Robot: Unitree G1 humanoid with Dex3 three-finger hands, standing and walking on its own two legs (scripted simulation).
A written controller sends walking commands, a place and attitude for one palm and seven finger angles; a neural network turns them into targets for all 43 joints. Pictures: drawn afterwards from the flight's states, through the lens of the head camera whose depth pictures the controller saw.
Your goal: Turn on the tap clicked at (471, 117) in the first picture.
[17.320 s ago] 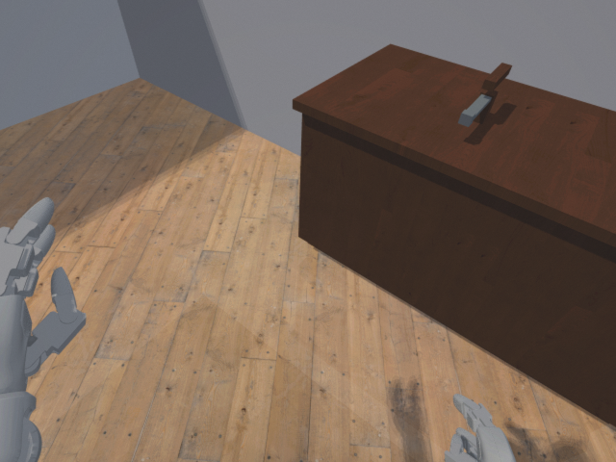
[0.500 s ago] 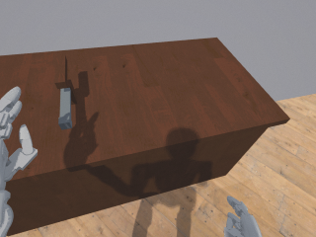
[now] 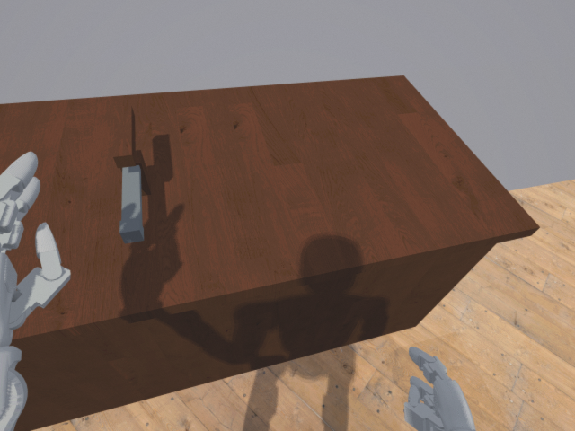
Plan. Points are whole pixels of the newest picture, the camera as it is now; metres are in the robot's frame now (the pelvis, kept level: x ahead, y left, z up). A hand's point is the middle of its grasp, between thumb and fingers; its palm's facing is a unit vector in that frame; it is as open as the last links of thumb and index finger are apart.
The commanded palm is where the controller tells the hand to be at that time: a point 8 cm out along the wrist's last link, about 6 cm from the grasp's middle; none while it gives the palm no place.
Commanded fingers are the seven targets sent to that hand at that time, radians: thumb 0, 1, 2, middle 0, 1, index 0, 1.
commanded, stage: come to a stop and stand still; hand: left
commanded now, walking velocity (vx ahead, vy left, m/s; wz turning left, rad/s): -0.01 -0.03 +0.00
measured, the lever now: (132, 230) +0.37 +0.28 +0.02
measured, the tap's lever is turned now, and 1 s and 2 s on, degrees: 0 0 0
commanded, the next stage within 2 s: look again from close up in 1.14 s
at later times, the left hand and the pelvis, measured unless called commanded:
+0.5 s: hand (66, 299) +0.19 +0.23 +0.17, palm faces +0.46 -0.83 -0.30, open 7.4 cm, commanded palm +0.14 +0.26 +0.18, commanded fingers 0.00 0.90 0.90 -0.20 -0.30 -0.20 -0.30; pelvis -0.02 -0.02 +0.00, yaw +0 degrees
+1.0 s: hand (85, 276) +0.22 +0.23 +0.16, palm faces +0.39 -0.85 -0.36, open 7.4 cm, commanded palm +0.16 +0.26 +0.18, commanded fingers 0.00 0.90 0.90 -0.20 -0.30 -0.20 -0.30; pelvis +0.00 -0.02 +0.00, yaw +0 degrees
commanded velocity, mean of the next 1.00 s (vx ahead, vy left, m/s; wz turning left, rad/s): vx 0.00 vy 0.00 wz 0.00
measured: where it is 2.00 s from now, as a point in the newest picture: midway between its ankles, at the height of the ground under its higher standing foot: outside the picture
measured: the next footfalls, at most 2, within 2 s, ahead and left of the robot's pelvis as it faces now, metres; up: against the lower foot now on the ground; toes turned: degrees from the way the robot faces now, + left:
none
